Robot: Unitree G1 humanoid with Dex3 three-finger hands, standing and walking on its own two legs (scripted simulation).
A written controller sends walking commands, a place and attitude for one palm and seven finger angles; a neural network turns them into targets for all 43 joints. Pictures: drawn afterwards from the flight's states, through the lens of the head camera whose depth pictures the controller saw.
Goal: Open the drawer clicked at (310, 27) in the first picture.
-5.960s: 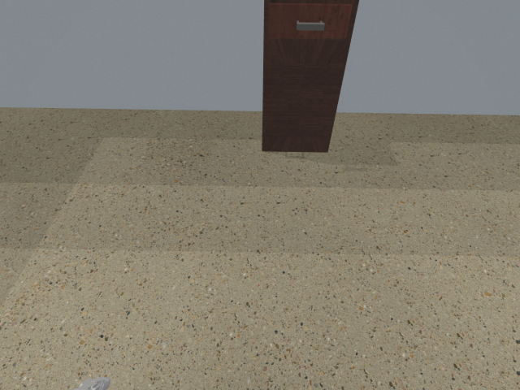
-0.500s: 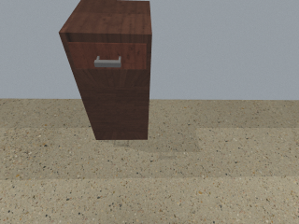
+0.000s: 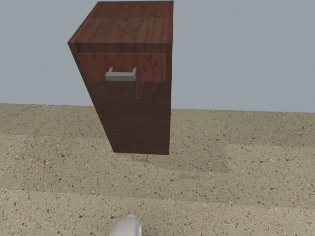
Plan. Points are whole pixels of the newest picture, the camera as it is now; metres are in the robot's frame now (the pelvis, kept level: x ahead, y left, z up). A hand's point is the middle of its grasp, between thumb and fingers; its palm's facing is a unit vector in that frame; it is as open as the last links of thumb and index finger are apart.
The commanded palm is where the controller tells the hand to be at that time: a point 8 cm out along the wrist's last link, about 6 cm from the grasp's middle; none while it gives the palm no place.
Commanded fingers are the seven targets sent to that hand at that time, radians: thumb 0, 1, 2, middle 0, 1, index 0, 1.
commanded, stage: take the last steps up to it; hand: left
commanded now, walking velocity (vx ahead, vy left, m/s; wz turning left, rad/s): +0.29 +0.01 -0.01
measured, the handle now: (121, 73) +0.72 +0.23 -0.02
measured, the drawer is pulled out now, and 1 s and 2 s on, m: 0.00 0.00 0.00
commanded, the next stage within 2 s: come to a stop and stand still in 0.36 s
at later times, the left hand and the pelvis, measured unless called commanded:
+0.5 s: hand (104, 192) +0.27 +0.22 -0.16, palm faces -0.01 -0.98 -0.21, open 7.4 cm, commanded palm none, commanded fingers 0.00 0.90 0.90 -0.20 -0.30 -0.20 -0.30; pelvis +0.18 +0.04 +0.00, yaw -3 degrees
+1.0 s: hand (91, 196) +0.26 +0.26 -0.19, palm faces +0.02 -0.97 -0.24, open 7.3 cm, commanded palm none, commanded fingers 0.00 0.90 0.90 -0.20 -0.30 -0.20 -0.30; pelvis +0.18 +0.06 -0.02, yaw -1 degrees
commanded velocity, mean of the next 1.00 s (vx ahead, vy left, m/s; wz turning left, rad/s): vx -0.01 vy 0.03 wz -0.01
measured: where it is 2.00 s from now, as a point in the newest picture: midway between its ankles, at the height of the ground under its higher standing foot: outside the picture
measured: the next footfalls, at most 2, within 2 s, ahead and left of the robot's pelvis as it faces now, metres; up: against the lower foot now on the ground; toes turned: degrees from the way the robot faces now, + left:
left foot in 0.14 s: +0.19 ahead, +0.14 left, +0.00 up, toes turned +7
right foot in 0.56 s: +0.30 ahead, -0.10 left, +0.00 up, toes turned -10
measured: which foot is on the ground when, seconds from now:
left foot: up 0.00-0.12, down 0.14-0.58, up 0.60-0.94, down 0.96-1.00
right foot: down 0.00-0.14, up 0.16-0.54, down 0.56-0.98, up 1.00-1.00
